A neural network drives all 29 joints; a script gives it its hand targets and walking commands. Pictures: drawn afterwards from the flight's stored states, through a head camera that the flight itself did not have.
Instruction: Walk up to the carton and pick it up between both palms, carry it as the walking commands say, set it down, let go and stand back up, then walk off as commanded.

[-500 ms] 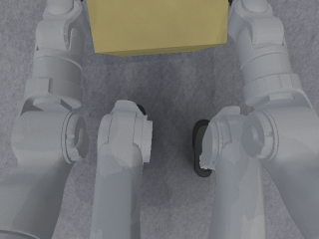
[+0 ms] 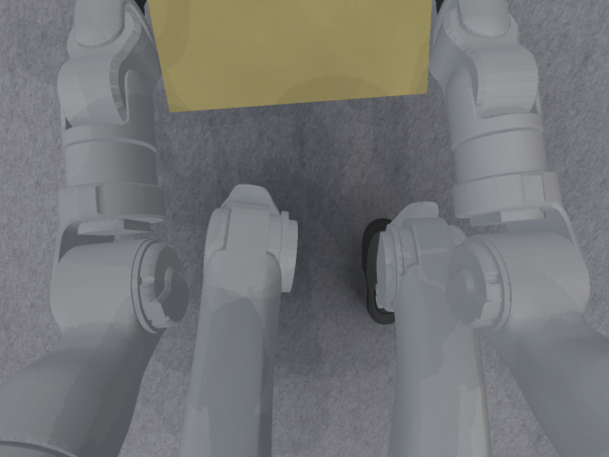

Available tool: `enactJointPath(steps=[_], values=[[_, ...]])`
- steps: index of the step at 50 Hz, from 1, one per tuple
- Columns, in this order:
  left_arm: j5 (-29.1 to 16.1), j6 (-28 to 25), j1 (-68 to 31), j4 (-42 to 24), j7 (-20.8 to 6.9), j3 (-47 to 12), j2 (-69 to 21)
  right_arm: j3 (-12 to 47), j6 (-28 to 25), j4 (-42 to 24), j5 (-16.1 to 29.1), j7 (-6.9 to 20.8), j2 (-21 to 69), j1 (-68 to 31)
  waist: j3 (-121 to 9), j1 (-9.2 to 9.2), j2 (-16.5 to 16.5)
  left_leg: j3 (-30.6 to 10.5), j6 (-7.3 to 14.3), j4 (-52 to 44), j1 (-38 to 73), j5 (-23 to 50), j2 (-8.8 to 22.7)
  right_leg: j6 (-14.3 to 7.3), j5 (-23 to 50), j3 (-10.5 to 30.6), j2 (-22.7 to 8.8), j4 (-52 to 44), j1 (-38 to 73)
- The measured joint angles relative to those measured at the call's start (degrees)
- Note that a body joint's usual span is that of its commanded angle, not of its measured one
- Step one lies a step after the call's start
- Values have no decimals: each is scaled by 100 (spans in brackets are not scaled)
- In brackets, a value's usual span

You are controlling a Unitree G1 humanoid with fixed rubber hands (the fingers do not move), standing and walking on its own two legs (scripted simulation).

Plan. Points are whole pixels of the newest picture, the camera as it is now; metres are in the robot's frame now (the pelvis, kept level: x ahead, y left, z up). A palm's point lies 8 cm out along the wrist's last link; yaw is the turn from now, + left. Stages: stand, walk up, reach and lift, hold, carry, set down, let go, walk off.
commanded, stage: reach and lift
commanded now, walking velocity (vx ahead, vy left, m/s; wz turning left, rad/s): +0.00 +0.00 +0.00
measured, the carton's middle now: out of the picture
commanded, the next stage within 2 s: none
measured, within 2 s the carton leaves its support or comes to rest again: neither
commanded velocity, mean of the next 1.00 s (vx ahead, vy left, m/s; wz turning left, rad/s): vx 0.00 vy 0.00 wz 0.00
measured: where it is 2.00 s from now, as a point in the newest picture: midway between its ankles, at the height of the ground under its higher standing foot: (316, 277)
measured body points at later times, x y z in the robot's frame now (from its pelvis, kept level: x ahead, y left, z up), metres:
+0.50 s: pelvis +0.00 +0.01 +0.05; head +0.31 +0.05 +0.37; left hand +0.51 +0.22 -0.06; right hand +0.54 -0.08 -0.05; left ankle +0.14 +0.14 -0.40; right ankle +0.12 -0.12 -0.40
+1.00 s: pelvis +0.04 +0.00 +0.11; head +0.28 +0.03 +0.49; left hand +0.49 +0.23 +0.03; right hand +0.52 -0.07 +0.03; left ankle +0.14 +0.14 -0.40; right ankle +0.12 -0.12 -0.40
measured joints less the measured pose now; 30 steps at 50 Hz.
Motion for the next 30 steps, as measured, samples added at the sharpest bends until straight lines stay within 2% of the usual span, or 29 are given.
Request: enactJointPath(steps=[6, 11, 17, 23, 30], values=[[29, 159, -16, 230, -44, -17, 32, -196, 186, 64, -143, -16, 140, 69, -19, -21, 10, -40, 43, -234, 364, 139, -99, 21, 70, -27, -108, -261, 447], [275, 102, -210, 569, -52, 94, -26, -541, 150, 483, -457, 198, 135, -205, -180, -72, 92, -126, 86, -434, 495, 308, -177, 27, 196, -102, -186, -543, 671], [536, 221, -178, 666, 12, 167, -219, -877, 103, 774, -693, 440, 142, -144, -736, -147, 141, -186, 134, -634, 406, 389, -182, -13, 286, -151, -196, -830, 636], [825, 271, 311, 664, 12, 257, -540, -814, 186, 786, -713, 539, 179, 396, -1585, -180, 129, -146, 158, -913, 285, 335, -113, 54, 293, -86, -168, -1118, 481], [825, 182, 1238, 537, -14, 320, -821, -515, 143, 790, -670, 491, 361, 1195, -2769, -133, 110, -46, 133, -1302, 172, 228, -40, 5, 223, 28, -155, -1405, 265]])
